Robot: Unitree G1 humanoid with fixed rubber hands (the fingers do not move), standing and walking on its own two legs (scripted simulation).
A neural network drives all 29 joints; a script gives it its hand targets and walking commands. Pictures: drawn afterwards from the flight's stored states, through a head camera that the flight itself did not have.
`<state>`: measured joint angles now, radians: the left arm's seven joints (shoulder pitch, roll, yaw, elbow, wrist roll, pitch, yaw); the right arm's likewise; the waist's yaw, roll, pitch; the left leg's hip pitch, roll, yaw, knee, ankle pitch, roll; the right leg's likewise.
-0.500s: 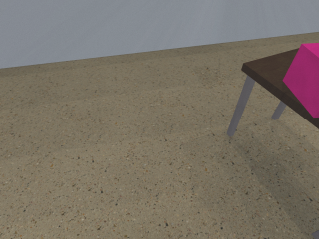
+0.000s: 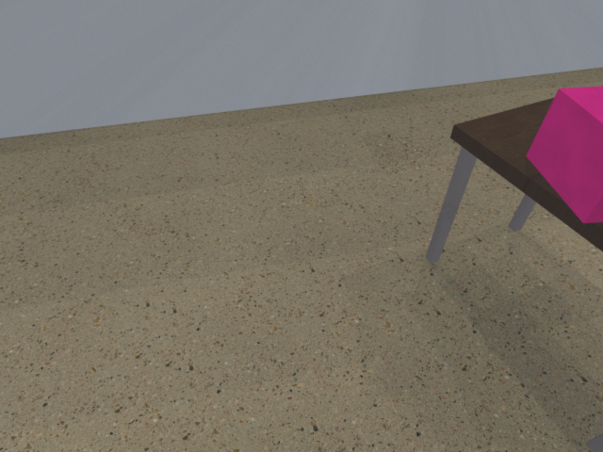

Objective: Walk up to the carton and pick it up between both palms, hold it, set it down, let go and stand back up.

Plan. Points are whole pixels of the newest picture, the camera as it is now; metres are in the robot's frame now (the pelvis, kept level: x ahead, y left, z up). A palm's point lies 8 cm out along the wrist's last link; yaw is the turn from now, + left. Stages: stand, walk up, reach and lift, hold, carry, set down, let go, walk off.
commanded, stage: stand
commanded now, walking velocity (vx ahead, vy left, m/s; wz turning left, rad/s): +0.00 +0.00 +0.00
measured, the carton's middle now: out of the picture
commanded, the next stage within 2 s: none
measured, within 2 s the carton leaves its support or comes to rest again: neither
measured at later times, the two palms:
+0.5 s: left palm out of the picture -0.04 +0.20 -0.15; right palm out of the picture -0.03 -0.21 -0.15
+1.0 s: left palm out of the picture -0.04 +0.20 -0.15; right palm out of the picture -0.04 -0.19 -0.15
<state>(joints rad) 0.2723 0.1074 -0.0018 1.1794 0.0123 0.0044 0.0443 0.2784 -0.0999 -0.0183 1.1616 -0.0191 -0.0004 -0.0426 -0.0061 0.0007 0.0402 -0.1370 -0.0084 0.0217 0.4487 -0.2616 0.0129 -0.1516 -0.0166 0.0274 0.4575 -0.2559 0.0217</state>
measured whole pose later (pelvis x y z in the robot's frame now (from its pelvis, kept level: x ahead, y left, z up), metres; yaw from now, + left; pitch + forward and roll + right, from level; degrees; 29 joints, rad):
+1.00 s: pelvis -0.01 +0.00 +0.00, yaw +0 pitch -2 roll +0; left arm 0.31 0.10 -0.01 1.16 0.01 0.00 0.04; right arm 0.31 -0.10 -0.02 1.16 -0.01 0.00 -0.04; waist -0.01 0.00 0.03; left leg -0.18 -0.01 0.01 0.45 -0.25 0.02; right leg -0.19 -0.02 0.03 0.45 -0.24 0.03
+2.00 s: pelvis +0.00 +0.00 +0.00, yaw +0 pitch -2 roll +0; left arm 0.32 0.09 0.00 1.17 0.01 0.00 0.04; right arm 0.32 -0.09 -0.02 1.16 -0.02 -0.01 -0.04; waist 0.00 0.00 0.03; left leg -0.15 -0.01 0.01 0.42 -0.24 0.01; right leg -0.16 -0.02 0.03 0.44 -0.24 0.03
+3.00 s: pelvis +0.21 -0.15 -0.02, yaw -32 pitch -3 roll +0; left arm 0.51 0.36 0.00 0.58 0.03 -0.04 0.00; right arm 0.27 -0.43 -0.08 0.53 -0.04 -0.01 0.07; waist 0.06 0.07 0.06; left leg -0.61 0.09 -0.03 0.92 -0.28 0.00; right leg -0.17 0.04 0.14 0.64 -0.42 0.00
